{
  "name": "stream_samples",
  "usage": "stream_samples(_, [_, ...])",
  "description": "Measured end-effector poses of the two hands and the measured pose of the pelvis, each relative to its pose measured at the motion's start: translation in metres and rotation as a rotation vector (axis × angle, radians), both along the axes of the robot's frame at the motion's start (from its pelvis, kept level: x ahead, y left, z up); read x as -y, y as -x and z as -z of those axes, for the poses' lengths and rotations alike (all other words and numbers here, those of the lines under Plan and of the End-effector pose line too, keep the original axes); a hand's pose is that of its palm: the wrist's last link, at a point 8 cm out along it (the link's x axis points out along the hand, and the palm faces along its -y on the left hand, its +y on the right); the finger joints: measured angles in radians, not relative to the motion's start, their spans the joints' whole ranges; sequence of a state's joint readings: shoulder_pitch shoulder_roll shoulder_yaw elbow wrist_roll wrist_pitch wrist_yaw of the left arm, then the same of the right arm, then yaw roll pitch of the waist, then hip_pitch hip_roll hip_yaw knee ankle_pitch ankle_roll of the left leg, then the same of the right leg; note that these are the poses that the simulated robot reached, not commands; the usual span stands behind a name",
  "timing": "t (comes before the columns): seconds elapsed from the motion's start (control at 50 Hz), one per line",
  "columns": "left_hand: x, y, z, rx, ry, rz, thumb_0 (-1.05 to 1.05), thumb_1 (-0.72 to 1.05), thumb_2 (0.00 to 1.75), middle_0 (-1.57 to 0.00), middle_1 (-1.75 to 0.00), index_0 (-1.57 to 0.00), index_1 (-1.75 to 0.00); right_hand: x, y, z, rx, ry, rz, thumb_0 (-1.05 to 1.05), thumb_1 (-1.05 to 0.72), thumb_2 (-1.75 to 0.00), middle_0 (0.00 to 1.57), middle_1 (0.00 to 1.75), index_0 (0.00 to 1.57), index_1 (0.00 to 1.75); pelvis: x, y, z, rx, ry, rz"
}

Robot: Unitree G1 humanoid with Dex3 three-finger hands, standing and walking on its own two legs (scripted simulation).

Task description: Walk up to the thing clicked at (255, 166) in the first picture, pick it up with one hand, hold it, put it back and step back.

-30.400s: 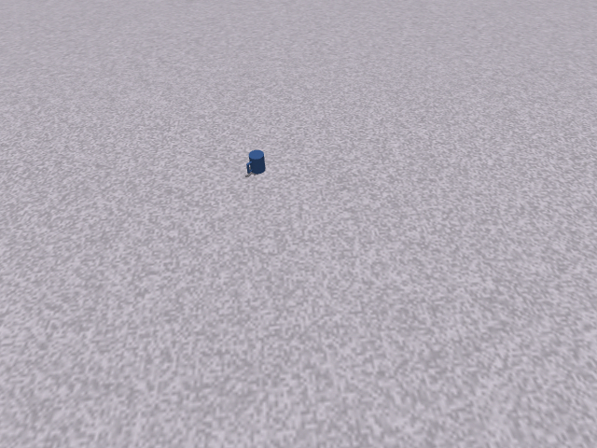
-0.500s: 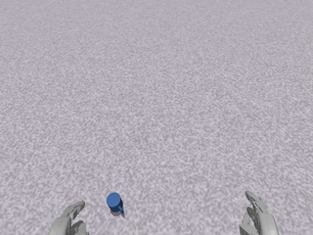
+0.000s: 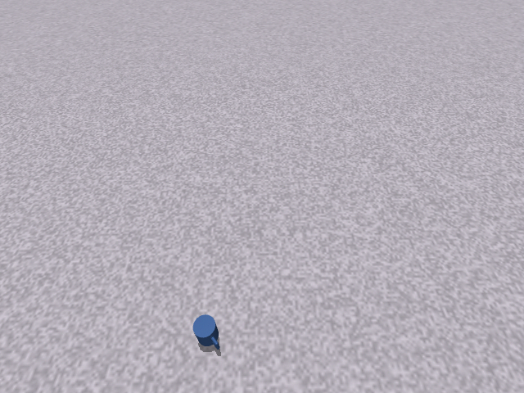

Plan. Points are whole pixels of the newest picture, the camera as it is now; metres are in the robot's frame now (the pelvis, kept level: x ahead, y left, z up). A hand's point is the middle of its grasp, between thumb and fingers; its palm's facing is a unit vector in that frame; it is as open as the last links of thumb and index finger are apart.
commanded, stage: stand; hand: left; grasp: from above
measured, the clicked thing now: (208, 334) +0.43 +0.23 -0.71
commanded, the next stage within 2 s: none
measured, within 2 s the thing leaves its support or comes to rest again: neither
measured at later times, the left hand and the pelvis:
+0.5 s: hand out of the picture +0.04 +0.23 -0.14, palm faces +0.04 -0.94 -0.34, open 7.4 cm; pelvis +0.00 -0.01 +0.02, yaw +0 degrees
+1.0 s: hand out of the picture +0.07 +0.23 -0.13, palm faces +0.03 -0.94 -0.34, open 7.4 cm; pelvis +0.00 -0.02 +0.03, yaw +0 degrees
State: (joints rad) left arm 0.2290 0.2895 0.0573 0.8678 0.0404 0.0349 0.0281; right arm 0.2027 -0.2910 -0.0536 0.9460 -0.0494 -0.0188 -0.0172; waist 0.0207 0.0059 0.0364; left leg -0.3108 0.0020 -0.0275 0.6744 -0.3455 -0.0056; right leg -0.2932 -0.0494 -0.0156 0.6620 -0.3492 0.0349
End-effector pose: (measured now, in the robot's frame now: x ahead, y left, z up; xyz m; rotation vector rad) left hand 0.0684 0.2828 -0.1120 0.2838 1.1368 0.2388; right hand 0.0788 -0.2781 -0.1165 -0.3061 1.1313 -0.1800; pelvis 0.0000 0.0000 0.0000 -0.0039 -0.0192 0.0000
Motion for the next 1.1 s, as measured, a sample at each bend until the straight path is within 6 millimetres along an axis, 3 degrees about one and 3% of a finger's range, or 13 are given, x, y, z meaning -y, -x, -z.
stream_samples(0.14, [0.004,0.033,0.0,-0.11,0.022,-0.044,0.01,0.91,0.9,-0.2,-0.3,-0.2,-0.3,-0.005,0.017,-0.002,-0.072,-0.019,0.032,0.01,-0.9,-0.89,0.2,0.3,0.2,0.3,0.0,-0.001,-0.012,0.03,-0.001,-0.003])
stream_samples(0.28, [0.006,0.042,-0.004,-0.143,0.026,-0.054,0.01,0.91,0.9,-0.2,-0.3,-0.2,-0.3,-0.005,0.023,-0.004,-0.098,-0.032,0.048,0.01,-0.9,-0.89,0.2,0.3,0.2,0.3,0.001,0.0,-0.019,0.05,-0.001,-0.006])
stream_samples(0.7, [0.007,0.02,-0.013,-0.122,0.008,-0.04,0.01,0.91,0.9,-0.2,-0.3,-0.2,-0.3,0.016,0.026,-0.01,-0.129,-0.016,0.054,0.01,-0.9,-0.89,0.2,0.3,0.2,0.3,0.012,-0.002,-0.024,0.049,0.0,-0.007])
stream_samples(1.1, [0.012,0.0,-0.018,-0.1,0.007,-0.018,0.01,0.91,0.9,-0.2,-0.3,-0.2,-0.3,0.025,0.014,-0.012,-0.112,-0.014,0.046,0.01,-0.9,-0.89,0.2,0.3,0.2,0.3,0.019,-0.006,-0.026,0.039,0.0,-0.002])
